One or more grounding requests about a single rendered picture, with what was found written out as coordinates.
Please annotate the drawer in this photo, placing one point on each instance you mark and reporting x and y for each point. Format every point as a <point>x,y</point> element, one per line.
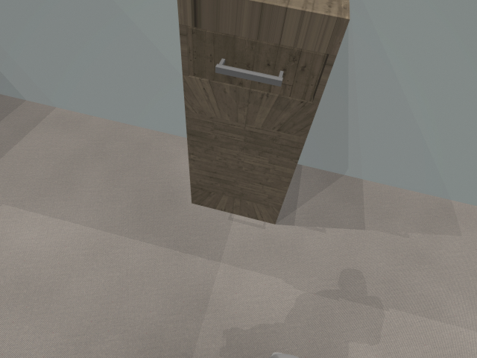
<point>302,68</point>

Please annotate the handle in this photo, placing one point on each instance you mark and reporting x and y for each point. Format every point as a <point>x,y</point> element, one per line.
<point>249,75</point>

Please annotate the cabinet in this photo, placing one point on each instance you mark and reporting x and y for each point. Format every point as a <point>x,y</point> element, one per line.
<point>244,144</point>

